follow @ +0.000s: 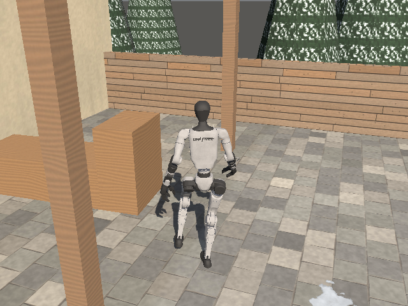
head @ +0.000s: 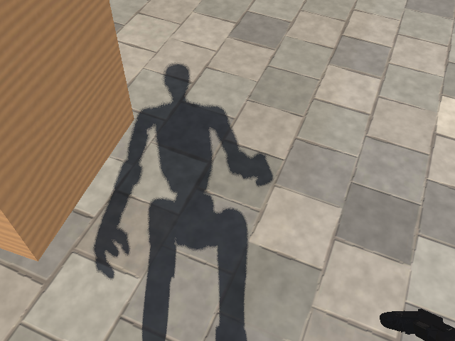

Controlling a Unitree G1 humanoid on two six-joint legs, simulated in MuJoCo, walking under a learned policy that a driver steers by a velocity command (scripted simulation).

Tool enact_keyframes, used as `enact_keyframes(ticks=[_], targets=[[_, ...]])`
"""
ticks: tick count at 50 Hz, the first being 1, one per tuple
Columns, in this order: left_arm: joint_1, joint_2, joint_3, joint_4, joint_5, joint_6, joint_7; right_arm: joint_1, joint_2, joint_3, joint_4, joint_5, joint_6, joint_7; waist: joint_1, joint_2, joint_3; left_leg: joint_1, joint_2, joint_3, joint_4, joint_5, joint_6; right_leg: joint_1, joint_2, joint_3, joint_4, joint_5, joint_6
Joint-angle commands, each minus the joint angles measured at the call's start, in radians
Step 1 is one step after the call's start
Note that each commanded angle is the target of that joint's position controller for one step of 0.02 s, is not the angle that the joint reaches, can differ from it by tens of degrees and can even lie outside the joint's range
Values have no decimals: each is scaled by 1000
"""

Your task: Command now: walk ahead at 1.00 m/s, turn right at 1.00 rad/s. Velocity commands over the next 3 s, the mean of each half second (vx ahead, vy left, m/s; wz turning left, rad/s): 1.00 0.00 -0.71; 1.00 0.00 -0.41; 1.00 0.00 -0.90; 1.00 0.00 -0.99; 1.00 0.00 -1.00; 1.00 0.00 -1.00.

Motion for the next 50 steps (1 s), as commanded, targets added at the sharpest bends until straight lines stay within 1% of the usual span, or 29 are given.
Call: enact_keyframes(ticks=[1,5,6,7,8,9,10,11,12,13,16,19,22,25,27,28,29,30,31,33,34,36,38,40,44,47,48,49,50], targets=[[-140,157,45,-106,-6,-48,-10,-48,-75,-15,-74,24,-1,9,-51,19,33,298,-60,87,-243,304,4,-342,-202,264,-227,323,-104],[-73,186,58,-76,-18,-40,-13,-37,-139,-37,-70,34,-5,-4,-26,-17,-36,431,-135,80,-418,312,49,-130,-236,309,-79,616,-31],[-73,211,63,-73,-12,-37,-11,56,-181,-55,-43,34,-8,-15,-70,-7,-106,532,-167,82,-423,222,61,-81,-229,300,60,754,-4],[-115,243,68,-77,-9,-37,-14,234,-216,-75,-4,35,-14,-28,-187,6,-193,731,-166,87,-440,160,71,-127,-206,271,292,786,26],[-161,189,52,-94,-4,-49,-18,454,-282,-104,41,21,-18,-50,-293,35,-298,975,-55,1,-414,-22,92,-271,-156,219,592,644,48],[-143,14,8,-146,-22,-55,-11,535,-350,-119,60,-20,-23,-59,-255,302,-391,1167,249,-418,-552,-364,142,-541,-57,112,922,-197,66],[-85,52,-6,-172,-23,-51,-5,405,-348,-126,47,-9,-20,-44,-156,428,-413,1098,321,-820,-727,-474,206,-669,-101,53,1030,-158,62],[-145,100,-1,-138,6,-34,-4,281,-227,-107,25,1,-16,-36,-141,243,-246,943,266,-684,-736,-538,217,-697,-191,25,1031,-44,62],[-194,98,-2,-135,24,-25,-19,249,-167,-94,41,8,-15,-28,-131,110,-142,810,213,-510,-724,-394,221,-677,-229,1,985,16,72],[-235,78,-6,-142,34,-18,-34,255,-145,-89,67,2,-18,-23,-122,54,-92,723,169,-391,-727,-250,210,-654,-249,-4,949,20,78],[-285,-2,-33,-188,33,4,-63,326,-98,-70,167,18,-51,-3,-75,81,-13,609,129,-207,-774,-2,207,-671,-266,33,877,-12,88],[-407,11,-47,-256,36,5,-75,318,-125,-72,197,33,-72,5,-50,81,37,569,113,-27,-862,211,207,-709,-267,13,701,92,100],[-529,5,-67,-301,30,-3,-102,335,-151,-73,222,42,-76,8,-59,56,76,462,62,153,-990,346,190,-500,-255,-144,391,242,91],[-524,14,-65,-287,30,-3,-92,391,-221,-81,259,47,-72,6,-35,79,49,577,84,229,-931,844,191,-336,-200,-221,284,229,47],[-330,71,-41,-226,41,-3,-64,398,-281,-89,270,45,-57,-10,77,138,-95,663,105,254,-618,1254,178,-122,-133,-235,273,107,15],[-110,101,-21,-154,36,-4,-47,362,-290,-89,263,49,-42,-18,187,137,-197,607,85,262,-347,1250,166,109,-127,-209,193,114,-4],[34,176,9,-104,44,-2,-28,363,-243,-78,241,42,-36,-20,225,83,-291,410,36,246,5,880,158,361,-243,-61,187,-27,-12],[-17,262,27,-113,55,-2,-7,456,-70,-45,187,41,-37,5,55,-205,-369,64,-118,189,386,-198,132,561,-543,412,114,-234,-57],[9,257,34,-128,31,-3,-1,393,-161,-59,144,58,-42,-4,103,-147,-477,-51,-166,11,516,-174,160,580,-601,703,-47,-237,-97],[-76,160,22,-73,11,-22,6,272,-149,-53,126,56,-47,-6,24,-27,-133,-108,-76,36,388,3,158,276,-507,409,-106,11,-79],[-118,122,14,-68,15,-33,4,270,-135,-48,138,41,-38,-1,-23,11,-79,-47,-47,31,326,11,148,146,-460,324,-126,89,-56],[-125,61,-6,-48,1,-43,8,294,-109,-41,137,9,-13,14,-93,-39,-53,59,-15,40,224,-15,114,-21,-395,258,-183,135,-65],[-81,47,-7,-18,-16,-56,9,182,-88,-35,91,-6,0,26,-90,-36,20,2,0,64,105,-46,74,-72,-368,234,-254,117,-98],[-74,61,-1,-11,-13,-64,5,20,-77,-23,27,1,-3,32,-71,-27,93,-3,-13,101,-84,98,47,-144,-325,183,-321,192,-106],[-47,125,24,6,-34,-82,-8,-76,-78,-13,0,30,-18,41,-47,-9,56,298,-94,129,-364,468,67,-189,-321,145,-368,489,-55],[-10,174,35,29,-30,-71,-1,-43,-144,-35,1,25,-14,14,-64,-12,-27,390,-156,129,-431,348,107,23,-335,146,-180,870,-7],[-7,201,40,34,-17,-65,0,70,-183,-52,31,25,-17,-3,-116,-22,-115,523,-185,129,-419,242,120,48,-331,143,-3,994,15],[-44,225,46,30,-7,-59,-1,257,-211,-70,79,27,-20,-22,-223,-22,-200,740,-162,123,-430,192,127,-37,-301,129,246,946,37],[-65,156,30,10,3,-63,-2,453,-279,-96,112,9,-20,-47,-303,6,-308,976,-5,-13,-399,-51,141,-206,-245,94,562,722,48]])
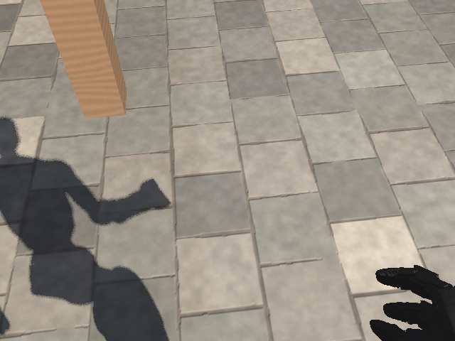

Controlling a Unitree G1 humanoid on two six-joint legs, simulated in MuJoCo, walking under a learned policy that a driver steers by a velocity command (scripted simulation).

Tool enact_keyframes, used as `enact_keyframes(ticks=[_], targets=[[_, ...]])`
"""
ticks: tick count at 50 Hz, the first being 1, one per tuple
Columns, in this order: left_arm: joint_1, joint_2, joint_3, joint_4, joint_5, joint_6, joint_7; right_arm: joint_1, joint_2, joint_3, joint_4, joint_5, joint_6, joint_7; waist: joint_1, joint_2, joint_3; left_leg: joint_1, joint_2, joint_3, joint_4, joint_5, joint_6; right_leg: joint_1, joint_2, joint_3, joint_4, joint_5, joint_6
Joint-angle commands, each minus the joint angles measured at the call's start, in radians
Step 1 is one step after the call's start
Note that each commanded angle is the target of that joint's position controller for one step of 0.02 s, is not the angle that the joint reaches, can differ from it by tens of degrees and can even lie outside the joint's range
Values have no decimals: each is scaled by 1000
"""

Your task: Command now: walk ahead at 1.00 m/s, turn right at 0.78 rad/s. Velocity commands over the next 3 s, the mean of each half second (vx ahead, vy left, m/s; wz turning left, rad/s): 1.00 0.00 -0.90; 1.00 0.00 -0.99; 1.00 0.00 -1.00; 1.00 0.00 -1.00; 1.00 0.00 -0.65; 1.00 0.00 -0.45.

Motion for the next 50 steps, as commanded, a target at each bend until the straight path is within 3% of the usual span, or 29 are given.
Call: enact_keyframes(ticks=[1,2,3,4,5,8,12,16,18,19,20,21,22,23,24,26,27,29,33,38,40,41,42,43,44,45,46,47,50], targets=[[-36,-7,-5,-157,-31,-19,6,582,-335,-122,89,-56,-2,-45,-254,309,-427,1061,438,-626,-105,-626,132,-782,7,-53,940,47,10],[-92,87,-2,-169,-13,-12,13,502,-280,-122,73,-28,4,-32,-243,280,-405,975,433,-836,-246,-691,141,-878,-37,-61,1031,74,-9],[-180,113,7,-165,-2,0,14,402,-188,-105,67,-23,3,-27,-223,165,-223,823,387,-636,-253,-654,127,-917,-112,-80,1010,177,-6],[-230,105,4,-164,10,10,4,368,-133,-95,80,-21,2,-22,-210,52,-127,696,351,-489,-256,-486,125,-902,-149,-99,975,222,0],[-273,90,7,-167,16,23,-9,363,-110,-87,102,-23,2,-22,-194,19,-63,611,298,-349,-279,-352,104,-883,-174,-102,941,227,3],[-326,3,-11,-220,22,70,-40,401,-51,-70,174,5,-24,-6,-136,70,13,489,283,-136,-335,-184,79,-898,-224,-117,907,217,17],[-491,-14,-32,-324,25,81,-77,354,-62,-72,200,18,-54,0,-88,72,91,401,221,145,-414,78,43,-913,-238,-181,688,405,16],[-586,8,-38,-353,24,75,-100,397,-142,-87,226,17,-54,-18,-85,18,118,462,185,308,-427,508,32,-735,-151,-348,385,510,-40],[-490,54,-21,-321,16,71,-85,414,-211,-102,216,18,-30,-28,-23,67,33,578,208,317,-259,933,28,-615,-73,-386,369,443,-65],[-359,90,-5,-287,13,70,-73,391,-248,-112,203,15,-11,-32,51,88,-45,592,224,311,-78,1061,30,-484,-41,-380,379,383,-80],[-164,130,18,-231,13,73,-58,349,-269,-119,182,13,7,-34,139,97,-140,540,241,286,170,1094,38,-280,-16,-354,375,317,-103],[16,174,50,-167,16,75,-34,334,-253,-118,169,5,18,-31,193,50,-220,386,220,266,492,856,23,-18,-6,-282,301,271,-130],[-83,236,82,-172,-13,90,-7,322,-158,-101,158,-3,20,-14,100,-193,-128,113,10,253,898,-216,-16,48,-106,-68,207,182,-154],[-183,351,91,-236,28,105,-11,395,-118,-82,25,14,-2,-7,-46,-304,-268,-240,-79,92,1157,-476,-60,255,-330,526,20,155,-348],[-132,319,94,-251,32,105,-1,317,-153,-75,1,12,-30,-9,3,-121,-301,-303,-34,-62,1118,-401,-46,247,-369,670,-123,52,-355],[-157,223,75,-196,16,72,15,251,-138,-60,7,2,-41,-16,-79,50,-48,-252,52,-74,886,-347,-45,-70,-305,516,-163,197,-279],[-207,201,65,-202,14,54,22,247,-126,-55,22,-22,-24,-19,-119,90,-23,-168,75,-75,822,-356,-49,-186,-235,393,-155,287,-238],[-225,156,43,-203,2,26,19,278,-125,-51,25,-38,19,-14,-169,56,3,-81,101,-67,706,-391,-80,-352,-196,321,-165,419,-248],[-191,158,46,-197,7,1,2,36,-61,-25,-78,-16,26,4,-111,37,78,-3,79,-7,341,-117,-102,-519,-102,226,-242,488,-203],[-117,183,62,-162,-10,1,-5,-48,-74,-26,-123,10,18,4,-45,-29,23,141,-7,2,60,129,-49,-362,-125,240,-180,788,-117],[-137,213,68,-162,-8,5,3,55,-123,-46,-98,11,14,-10,-96,-38,-54,323,-61,-6,-3,45,-30,-302,-116,242,-28,1024,-64],[-162,249,75,-166,0,5,0,192,-174,-70,-66,18,9,-24,-174,-43,-139,479,-71,-18,8,-39,-20,-302,-110,239,150,1100,-39],[-228,261,76,-179,7,-1,-7,415,-220,-94,-13,19,7,-43,-309,-41,-227,712,-29,-29,15,-113,-8,-402,-79,211,397,1057,-17],[-252,129,42,-209,15,-13,-7,621,-283,-119,27,-9,2,-65,-365,83,-342,939,175,-222,15,-431,20,-567,-13,131,747,568,-11],[-125,21,4,-267,-37,-8,-1,526,-339,-127,10,-35,0,-55,-213,430,-482,1078,464,-815,-213,-631,123,-822,75,12,998,-20,23],[-167,108,3,-237,-2,10,13,393,-249,-129,-14,-26,10,-44,-205,274,-350,926,423,-871,-272,-824,142,-930,-40,-35,1040,96,7],[-254,142,13,-231,21,23,2,331,-154,-105,-16,-18,13,-41,-206,127,-206,776,367,-677,-268,-762,135,-933,-95,-63,999,179,12],[-299,136,14,-234,31,33,-13,331,-111,-95,11,-21,13,-37,-197,16,-109,653,330,-527,-273,-579,127,-919,-129,-86,965,204,17],[-383,43,-11,-296,38,71,-55,411,-74,-81,115,-4,-12,-22,-156,41,2,504,277,-249,-323,-299,83,-934,-199,-98,926,198,21]])
Over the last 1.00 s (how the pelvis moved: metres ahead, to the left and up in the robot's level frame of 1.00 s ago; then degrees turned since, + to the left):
0.93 -0.20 -0.02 -33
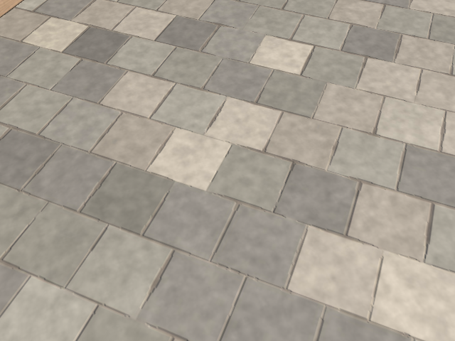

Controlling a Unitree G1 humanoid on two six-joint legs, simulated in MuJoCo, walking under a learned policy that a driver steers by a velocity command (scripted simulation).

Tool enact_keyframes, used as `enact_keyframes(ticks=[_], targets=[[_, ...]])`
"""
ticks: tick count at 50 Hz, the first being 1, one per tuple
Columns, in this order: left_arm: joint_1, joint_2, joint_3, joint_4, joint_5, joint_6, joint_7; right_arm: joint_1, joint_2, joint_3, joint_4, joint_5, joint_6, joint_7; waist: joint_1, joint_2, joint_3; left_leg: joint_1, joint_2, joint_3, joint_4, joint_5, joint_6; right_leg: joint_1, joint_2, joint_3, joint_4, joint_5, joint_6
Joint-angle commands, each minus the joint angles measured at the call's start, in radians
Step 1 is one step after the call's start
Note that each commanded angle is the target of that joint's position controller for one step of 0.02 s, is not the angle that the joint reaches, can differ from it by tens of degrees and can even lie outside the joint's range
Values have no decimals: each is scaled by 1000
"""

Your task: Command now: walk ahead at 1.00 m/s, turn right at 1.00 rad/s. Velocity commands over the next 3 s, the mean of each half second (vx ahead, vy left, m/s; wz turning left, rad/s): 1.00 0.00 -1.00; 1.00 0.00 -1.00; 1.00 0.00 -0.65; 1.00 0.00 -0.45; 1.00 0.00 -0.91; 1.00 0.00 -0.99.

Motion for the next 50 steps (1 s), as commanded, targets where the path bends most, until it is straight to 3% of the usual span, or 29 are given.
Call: enact_keyframes(ticks=[1,5,8,9,11,13,14,15,16,17,18,19,22,25,28,31,32,33,34,35,36,37,38,39,40,42,44,47,50], targets=[[-110,-49,-31,-145,9,19,-34,141,-33,-9,40,24,-34,20,-30,96,17,209,300,-284,-322,-5,108,-346,-141,52,19,26,6],[-234,-48,-48,-232,0,24,-55,92,-53,-8,63,28,-62,28,20,110,68,125,239,12,-390,305,73,-325,-147,-9,-166,221,9],[-345,-51,-59,-262,3,23,-77,140,-97,-17,94,25,-64,20,0,67,126,136,194,158,-442,506,52,-213,-103,-144,-426,306,-27],[-357,-49,-59,-259,1,20,-78,171,-113,-19,102,28,-62,17,-4,61,121,180,188,188,-410,720,38,-166,-67,-192,-481,307,-47],[-304,-25,-49,-232,-1,16,-64,223,-167,-29,106,31,-43,4,32,112,54,298,205,204,-256,1195,25,-65,17,-254,-516,237,-75],[-46,38,-18,-158,-4,13,-42,177,-231,-44,84,26,-11,-8,174,160,-92,298,254,181,93,1401,34,211,72,-226,-525,133,-112],[177,89,13,-88,-4,9,-23,122,-233,-45,55,24,2,-5,262,150,-182,164,259,155,383,1304,48,483,80,-161,-597,105,-149],[212,130,47,-49,-16,12,6,119,-189,-41,52,12,8,9,234,30,-172,-73,145,146,734,484,31,672,27,-33,-675,46,-178],[96,241,67,-93,-7,32,19,169,-75,-14,-40,7,3,22,72,-205,-201,-451,-9,98,1108,-272,-23,852,-205,434,-714,147,-296],[173,250,73,-123,3,43,25,82,-128,-11,-120,24,-22,19,128,-67,-349,-586,-11,-122,1158,-222,-20,935,-277,708,-903,0,-383],[169,219,73,-98,-5,37,35,13,-129,-2,-134,26,-42,20,112,34,-227,-621,40,-163,1049,-154,-13,817,-285,722,-1022,-50,-344],[133,171,63,-79,-10,24,41,7,-126,4,-122,23,-48,17,55,101,-77,-587,77,-159,930,-121,-13,632,-253,649,-1060,2,-309],[53,93,28,-79,-20,-25,50,51,-112,10,-96,-21,6,18,-64,126,10,-390,132,-161,732,-192,-57,283,-134,450,-1072,188,-273],[52,93,27,-72,-17,-55,36,-124,-59,29,-172,-8,23,32,-43,83,78,-297,129,-115,455,-52,-78,68,-52,377,-1139,194,-249],[80,108,40,-54,-26,-65,21,-209,-31,43,-197,20,14,41,3,43,53,-125,73,-99,207,293,-53,39,-12,336,-1131,359,-178],[131,126,49,-30,-36,-60,21,-223,-70,30,-201,30,11,34,30,12,12,-35,24,-106,74,312,-18,194,-46,374,-1053,541,-127],[133,143,53,-26,-33,-56,25,-171,-100,19,-186,29,10,26,7,11,-29,28,-5,-110,47,252,-8,257,-44,379,-961,681,-102],[125,174,59,-24,-26,-53,25,-56,-146,-2,-155,30,6,14,-54,21,-110,153,-32,-108,51,153,2,291,-37,368,-795,802,-75],[70,198,63,-33,-21,-56,21,148,-182,-23,-111,32,2,-2,-186,29,-199,376,-13,-104,47,93,11,212,-10,340,-545,804,-46],[33,98,35,-60,-16,-70,20,367,-253,-51,-71,9,-2,-25,-270,110,-319,611,157,-264,46,-195,36,58,50,273,-200,521,-29],[133,-55,-6,-114,-55,-67,23,325,-322,-59,-75,-32,-6,-21,-140,426,-415,752,454,-806,-174,-466,101,-219,146,166,78,-232,-3],[111,19,-13,-111,-31,-57,35,191,-261,-63,-94,-14,0,-11,-103,391,-343,638,453,-979,-264,-601,132,-326,55,116,146,-119,-19],[37,63,-3,-95,-9,-42,29,99,-156,-40,-107,-5,4,-6,-97,238,-201,495,401,-787,-254,-576,133,-337,-16,85,118,-18,-16],[-9,61,-3,-94,2,-31,14,79,-108,-29,-89,-4,6,-1,-89,120,-112,380,356,-621,-245,-397,130,-321,-54,62,81,22,-8],[-59,42,-4,-105,10,-20,-2,102,-94,-24,-57,-5,3,0,-85,81,-61,310,314,-486,-255,-245,112,-311,-79,56,59,20,-3],[-101,-26,-23,-140,9,4,-27,174,-42,-8,17,9,-12,12,-62,102,-3,240,275,-296,-272,-33,81,-319,-119,49,43,14,-2],[-154,-52,-38,-191,7,22,-39,160,-43,-8,42,28,-35,26,-29,119,23,207,303,-217,-323,87,88,-374,-142,37,25,61,7],[-241,-45,-47,-249,1,26,-53,110,-58,-7,57,27,-57,28,15,116,72,145,247,11,-376,313,63,-341,-137,-14,-149,202,8],[-351,-49,-58,-274,4,24,-74,160,-93,-14,93,27,-57,18,-6,64,130,165,196,163,-423,513,42,-238,-93,-157,-415,274,-32]])
Over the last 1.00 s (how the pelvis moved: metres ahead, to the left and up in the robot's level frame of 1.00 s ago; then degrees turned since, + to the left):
0.89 -0.30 0.02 -55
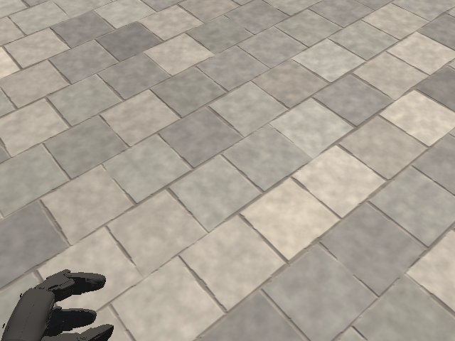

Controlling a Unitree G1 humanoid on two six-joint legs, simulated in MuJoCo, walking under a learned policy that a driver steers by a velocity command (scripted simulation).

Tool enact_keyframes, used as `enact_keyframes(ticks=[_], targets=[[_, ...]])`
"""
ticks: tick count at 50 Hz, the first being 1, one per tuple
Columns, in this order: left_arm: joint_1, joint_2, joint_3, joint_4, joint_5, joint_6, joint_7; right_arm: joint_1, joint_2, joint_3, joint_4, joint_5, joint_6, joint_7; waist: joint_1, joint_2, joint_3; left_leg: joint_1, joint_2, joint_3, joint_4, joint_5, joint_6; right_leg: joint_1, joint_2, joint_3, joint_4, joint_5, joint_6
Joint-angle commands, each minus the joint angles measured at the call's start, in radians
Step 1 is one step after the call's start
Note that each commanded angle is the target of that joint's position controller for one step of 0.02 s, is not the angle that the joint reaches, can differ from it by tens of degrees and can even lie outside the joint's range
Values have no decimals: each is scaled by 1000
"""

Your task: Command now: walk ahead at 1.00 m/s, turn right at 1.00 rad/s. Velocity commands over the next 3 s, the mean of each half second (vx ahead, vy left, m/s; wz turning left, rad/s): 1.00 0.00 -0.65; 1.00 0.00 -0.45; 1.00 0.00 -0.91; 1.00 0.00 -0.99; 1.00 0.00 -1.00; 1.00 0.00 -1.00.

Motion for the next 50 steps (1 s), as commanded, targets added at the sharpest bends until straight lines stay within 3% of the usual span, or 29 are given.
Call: enact_keyframes(ticks=[1,3,5,6,7,8,9,11,12,14,18,21,24,26,27,28,29,30,31,32,33,35,37,39,42,44,46,48,50], targets=[[-81,-16,-22,-73,-1,-9,-20,-92,-96,-5,-71,1,-27,-7,75,65,126,-184,191,33,-143,881,71,187,46,-117,-205,65,-45],[-10,11,-11,-44,-4,-12,-8,-65,-160,-19,-74,4,-11,-20,128,121,47,-81,218,43,10,1331,61,308,119,-159,-244,11,-74],[282,80,25,40,-9,-16,17,-129,-223,-35,-101,1,20,-30,281,164,-103,-102,262,16,382,1524,75,610,172,-124,-254,-78,-110],[508,128,57,116,-11,-20,37,-187,-221,-36,-130,-1,32,-26,370,140,-193,-254,259,-8,690,1384,84,896,176,-51,-343,-94,-147],[498,178,100,136,-50,-6,67,-221,-174,-36,-142,-3,39,-14,338,-40,-179,-511,73,-14,1085,443,56,1082,117,107,-446,-150,-171],[349,283,103,74,-6,6,69,-103,-59,-1,-242,-11,26,-2,126,-191,-236,-863,-9,-108,1400,-132,16,1244,-135,594,-485,-6,-298],[442,261,106,46,7,16,85,-176,-110,3,-294,7,1,-2,208,-62,-380,-969,-10,-294,1433,-73,24,1305,-209,824,-678,-223,-383],[401,156,83,116,-8,-17,106,-240,-98,19,-281,0,-11,-4,119,103,-71,-946,101,-306,1184,28,33,946,-176,702,-802,-215,-286],[360,133,71,122,-5,-40,114,-240,-84,25,-263,-20,3,-6,72,133,-17,-860,127,-302,1115,19,29,792,-126,607,-795,-124,-251],[336,72,43,135,-15,-76,115,-191,-67,32,-237,-41,41,8,15,124,9,-730,162,-301,979,-11,8,597,-60,478,-823,-28,-228],[384,71,44,178,-24,-112,88,-422,-3,60,-320,-16,39,31,70,60,95,-696,159,-233,595,269,20,489,41,303,-922,120,-180],[445,82,47,212,-47,-130,74,-493,2,60,-323,7,29,41,120,54,78,-559,96,-193,388,576,71,550,20,265,-990,276,-136],[482,125,53,247,-36,-129,82,-519,-38,43,-327,4,27,32,127,31,43,-544,24,-168,287,523,123,786,-25,241,-908,621,-97],[486,175,63,263,-11,-117,94,-373,-96,14,-290,1,26,15,43,-26,-73,-403,-49,-171,297,344,150,902,-61,232,-670,962,-58],[453,190,67,266,6,-104,100,-190,-125,-4,-236,5,28,0,-59,-37,-155,-229,-63,-171,293,262,162,867,-58,212,-448,993,-42],[395,162,60,257,20,-99,104,31,-169,-25,-176,-1,34,-21,-177,-29,-227,18,11,-227,329,167,183,690,-19,188,-149,839,-31],[523,0,22,212,-28,-106,96,97,-287,-60,-163,-45,28,-27,-90,279,-367,309,319,-718,282,-105,319,326,140,121,368,112,25],[514,15,11,209,-27,-123,90,61,-233,-53,-156,-24,31,-1,-76,321,-438,337,375,-1136,47,-201,354,160,223,212,476,-335,9],[402,44,14,193,-24,-120,96,-77,-162,-42,-167,-19,27,6,-38,201,-223,187,348,-990,26,-226,343,59,123,213,479,-244,-3],[329,56,8,181,-14,-118,88,-123,-96,-29,-161,-10,22,12,-23,51,-132,29,321,-848,12,-146,329,79,72,194,415,-182,-3],[297,37,4,174,-8,-109,79,-147,-62,-19,-147,-19,16,12,6,4,-68,-93,286,-730,-9,-87,300,105,40,191,357,-178,-4],[313,-9,-9,165,4,-74,59,-146,-19,2,-107,-20,0,11,70,40,0,-267,251,-585,-79,-52,257,159,9,191,301,-190,11],[261,-32,-19,139,2,-51,45,-139,-37,0,-77,-1,-24,17,94,62,73,-328,239,-458,-162,29,225,102,-17,183,229,-152,26],[161,-29,-25,99,-3,-47,36,-139,-39,1,-64,2,-41,25,88,75,113,-353,190,-286,-210,221,192,77,-22,140,97,-20,32],[43,-37,-34,58,-11,-56,15,-123,-40,6,-50,15,-58,24,73,65,128,-337,137,-90,-257,492,152,153,-14,18,-181,170,14],[-28,-59,-40,42,-10,-60,2,-62,-58,6,-25,24,-64,15,47,49,137,-260,155,-43,-291,662,130,210,11,-53,-302,250,-17],[-13,-39,-33,53,-9,-61,4,-46,-97,0,-21,19,-53,-2,67,95,92,-93,168,-6,-199,1078,103,242,79,-113,-357,220,-46],[96,5,-17,84,-14,-63,18,-46,-155,-13,-27,6,-19,-28,139,164,-13,41,196,3,33,1471,83,342,157,-146,-365,82,-69],[473,89,28,196,-22,-63,37,-137,-196,-28,-65,-15,23,-44,315,184,-203,-33,223,-16,527,1523,94,717,197,-91,-392,-32,-119]])
Over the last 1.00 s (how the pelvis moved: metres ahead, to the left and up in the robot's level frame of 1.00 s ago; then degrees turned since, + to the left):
0.88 -0.29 0.00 -57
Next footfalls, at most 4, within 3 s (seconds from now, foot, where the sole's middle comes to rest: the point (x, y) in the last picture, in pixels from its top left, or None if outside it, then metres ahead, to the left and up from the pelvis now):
0.14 right None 0.32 -0.04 -0.76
0.56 left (226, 241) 0.79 -0.01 -0.76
1.02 right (310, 157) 1.12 -0.35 -0.76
1.42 left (332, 81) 1.56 -0.53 -0.76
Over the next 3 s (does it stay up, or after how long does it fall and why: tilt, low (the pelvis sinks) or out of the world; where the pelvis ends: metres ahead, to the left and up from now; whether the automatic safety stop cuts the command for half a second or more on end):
stays up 1.29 -1.78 0.01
